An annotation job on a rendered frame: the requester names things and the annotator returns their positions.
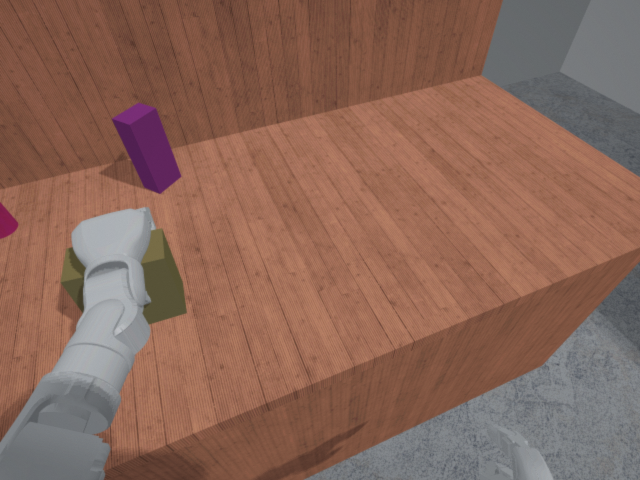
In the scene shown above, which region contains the table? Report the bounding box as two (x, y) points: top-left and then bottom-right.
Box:
(0, 0), (640, 480)

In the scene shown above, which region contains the robot left forearm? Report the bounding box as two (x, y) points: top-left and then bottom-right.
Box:
(0, 255), (150, 463)

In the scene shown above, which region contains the left robot upper arm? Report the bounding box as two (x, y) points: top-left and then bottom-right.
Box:
(0, 422), (111, 480)

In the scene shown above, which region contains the robot right hand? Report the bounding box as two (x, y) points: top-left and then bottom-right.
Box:
(479, 424), (554, 480)

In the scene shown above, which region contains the sponge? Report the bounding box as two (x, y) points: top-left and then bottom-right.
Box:
(60, 228), (187, 324)

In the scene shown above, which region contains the robot left hand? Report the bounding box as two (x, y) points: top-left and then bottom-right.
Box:
(71, 207), (156, 305)

